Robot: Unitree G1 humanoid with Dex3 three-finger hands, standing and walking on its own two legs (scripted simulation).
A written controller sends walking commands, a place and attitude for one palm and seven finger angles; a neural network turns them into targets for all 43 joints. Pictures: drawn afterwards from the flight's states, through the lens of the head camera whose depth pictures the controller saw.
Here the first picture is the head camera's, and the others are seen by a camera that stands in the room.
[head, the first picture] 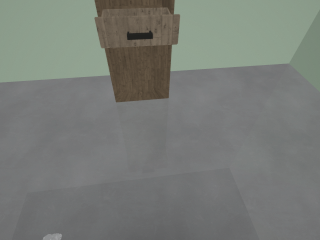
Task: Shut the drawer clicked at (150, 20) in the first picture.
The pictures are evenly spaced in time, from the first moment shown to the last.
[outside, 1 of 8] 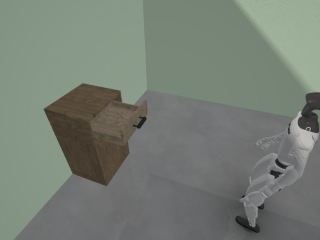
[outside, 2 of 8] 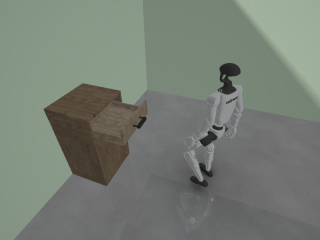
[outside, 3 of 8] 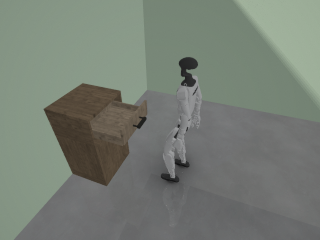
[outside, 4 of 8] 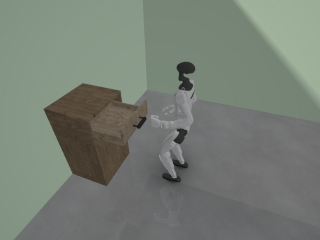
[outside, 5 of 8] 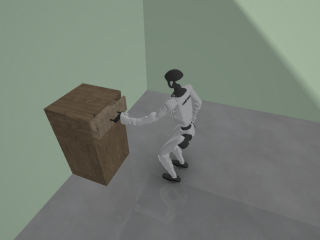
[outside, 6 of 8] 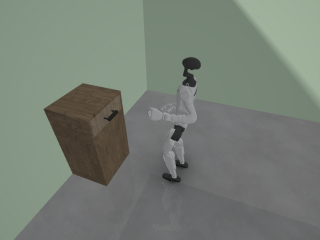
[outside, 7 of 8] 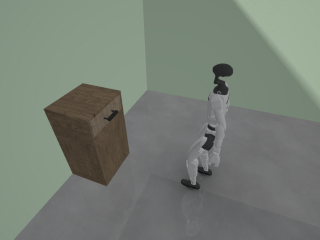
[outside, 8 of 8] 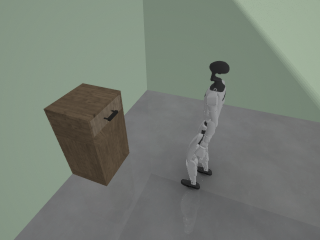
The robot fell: no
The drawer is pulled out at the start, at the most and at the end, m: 0.29 0.29 0.00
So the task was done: yes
